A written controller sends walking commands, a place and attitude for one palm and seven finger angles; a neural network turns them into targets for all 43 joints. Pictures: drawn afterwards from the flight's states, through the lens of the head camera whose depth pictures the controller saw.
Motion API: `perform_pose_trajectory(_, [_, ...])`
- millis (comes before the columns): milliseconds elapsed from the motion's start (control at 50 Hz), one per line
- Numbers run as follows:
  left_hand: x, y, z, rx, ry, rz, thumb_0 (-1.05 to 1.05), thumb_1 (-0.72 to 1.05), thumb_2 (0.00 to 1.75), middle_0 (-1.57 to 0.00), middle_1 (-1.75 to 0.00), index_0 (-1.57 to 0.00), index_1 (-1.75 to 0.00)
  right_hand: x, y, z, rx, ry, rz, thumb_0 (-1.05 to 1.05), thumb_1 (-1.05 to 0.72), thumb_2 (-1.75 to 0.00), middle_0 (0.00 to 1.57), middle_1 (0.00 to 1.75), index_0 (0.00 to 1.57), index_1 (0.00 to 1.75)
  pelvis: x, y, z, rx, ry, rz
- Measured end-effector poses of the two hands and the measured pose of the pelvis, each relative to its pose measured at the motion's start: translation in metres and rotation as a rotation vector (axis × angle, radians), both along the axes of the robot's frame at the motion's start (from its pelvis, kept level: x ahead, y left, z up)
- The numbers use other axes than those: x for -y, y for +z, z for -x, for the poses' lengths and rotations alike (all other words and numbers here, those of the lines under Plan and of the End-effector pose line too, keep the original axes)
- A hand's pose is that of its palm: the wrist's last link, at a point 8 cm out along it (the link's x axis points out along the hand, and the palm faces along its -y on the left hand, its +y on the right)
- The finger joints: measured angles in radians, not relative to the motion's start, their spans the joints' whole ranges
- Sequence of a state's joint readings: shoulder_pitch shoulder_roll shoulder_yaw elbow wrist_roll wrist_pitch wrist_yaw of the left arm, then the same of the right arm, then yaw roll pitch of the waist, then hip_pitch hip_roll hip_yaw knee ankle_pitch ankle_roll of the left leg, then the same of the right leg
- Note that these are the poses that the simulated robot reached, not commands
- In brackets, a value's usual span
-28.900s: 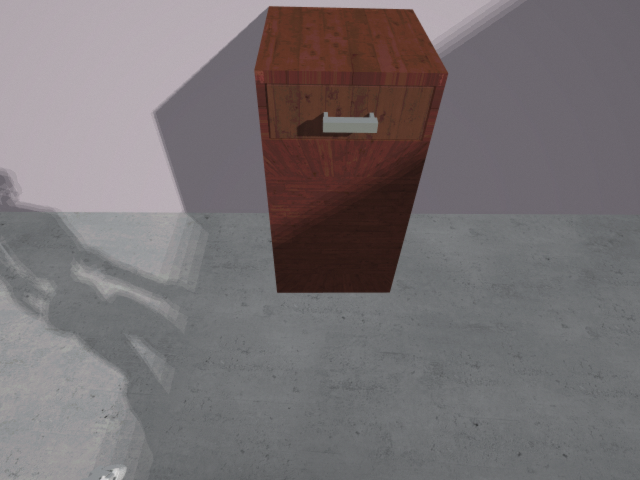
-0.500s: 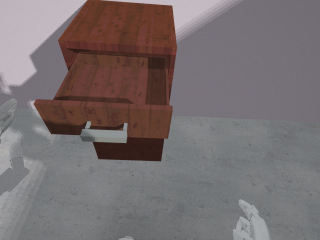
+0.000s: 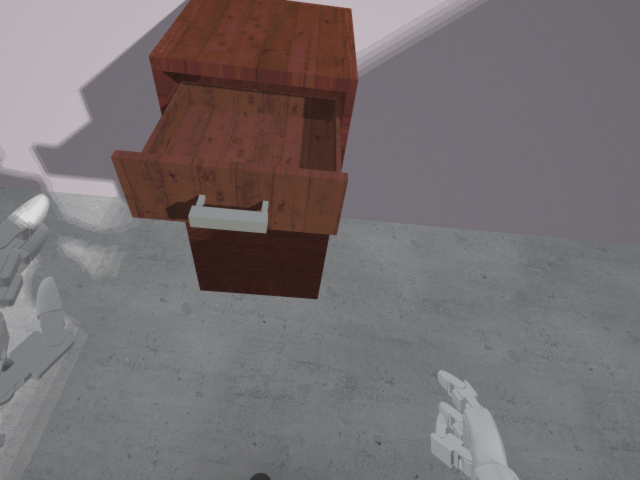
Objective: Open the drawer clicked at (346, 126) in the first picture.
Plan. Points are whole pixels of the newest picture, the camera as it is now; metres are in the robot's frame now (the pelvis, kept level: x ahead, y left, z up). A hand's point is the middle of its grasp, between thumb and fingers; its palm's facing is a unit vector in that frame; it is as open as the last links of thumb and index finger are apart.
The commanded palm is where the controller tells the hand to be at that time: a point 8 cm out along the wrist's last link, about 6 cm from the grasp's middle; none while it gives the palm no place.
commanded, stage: stop stepping back and stand still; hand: left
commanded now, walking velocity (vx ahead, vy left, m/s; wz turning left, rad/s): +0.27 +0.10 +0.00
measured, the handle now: (231, 211) +0.53 +0.19 -0.01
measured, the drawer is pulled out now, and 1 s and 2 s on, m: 0.30 0.30 0.30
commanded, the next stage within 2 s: let the arm hang, fingers relaxed in 0.94 s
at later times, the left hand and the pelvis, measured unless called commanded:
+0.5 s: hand (61, 399) +0.15 +0.23 +0.16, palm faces +0.30 -0.83 -0.47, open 7.5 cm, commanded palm +0.08 +0.28 +0.18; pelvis -0.04 +0.00 -0.01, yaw +1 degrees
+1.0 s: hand (9, 428) +0.13 +0.25 +0.15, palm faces +0.32 -0.84 -0.45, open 7.5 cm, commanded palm +0.07 +0.30 +0.18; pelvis -0.06 +0.02 +0.00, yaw +0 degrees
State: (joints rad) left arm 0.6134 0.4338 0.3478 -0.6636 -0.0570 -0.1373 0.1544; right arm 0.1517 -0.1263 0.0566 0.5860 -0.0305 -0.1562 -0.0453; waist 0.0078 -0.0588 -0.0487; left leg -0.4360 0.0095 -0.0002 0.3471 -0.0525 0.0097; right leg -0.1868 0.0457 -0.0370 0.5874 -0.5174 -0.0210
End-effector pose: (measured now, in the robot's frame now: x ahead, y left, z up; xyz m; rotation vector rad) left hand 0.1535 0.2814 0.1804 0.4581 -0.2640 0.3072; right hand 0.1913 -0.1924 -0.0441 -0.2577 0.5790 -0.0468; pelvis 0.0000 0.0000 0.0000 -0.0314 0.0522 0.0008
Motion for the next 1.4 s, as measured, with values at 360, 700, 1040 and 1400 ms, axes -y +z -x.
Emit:
perform_pose_trajectory(360, [-0.017, -0.022, 0.040, -0.034, 0.090, -0.009, 0.01, 0.89, 0.90, -0.21, -0.31, -0.20, -0.30, 0.065, -0.037, 0.119, -0.200, -0.199, 0.107, 0.02, -0.91, -0.90, 0.20, 0.30, 0.20, 0.30, -0.007, -0.009, 0.032, 0.014, 0.020, -0.052])
perform_pose_trajectory(700, [-0.017, -0.006, 0.059, -0.037, 0.075, -0.061, 0.01, 0.88, 0.90, -0.21, -0.31, -0.21, -0.30, 0.022, -0.037, 0.088, -0.122, -0.116, -0.019, 0.01, -0.90, -0.90, 0.20, 0.30, 0.20, 0.30, -0.013, -0.005, 0.047, 0.040, 0.003, -0.026])
perform_pose_trajectory(1040, [-0.015, -0.006, 0.067, -0.083, 0.012, -0.048, 0.01, 0.88, 0.90, -0.21, -0.31, -0.21, -0.30, 0.015, -0.017, 0.087, -0.067, -0.091, 0.015, 0.01, -0.90, -0.90, 0.20, 0.30, 0.20, 0.30, -0.021, 0.002, 0.064, 0.036, -0.004, -0.013])
perform_pose_trajectory(1400, [0.038, -0.329, 0.220, -1.515, 0.108, 0.415, 0.01, 0.90, 0.90, -0.20, -0.30, -0.20, -0.30, 0.075, -0.082, 0.253, -0.673, -0.205, 0.092, 0.01, -0.91, -0.90, 0.20, 0.30, 0.20, 0.30, -0.011, -0.009, 0.101, 0.089, 0.017, -0.021])
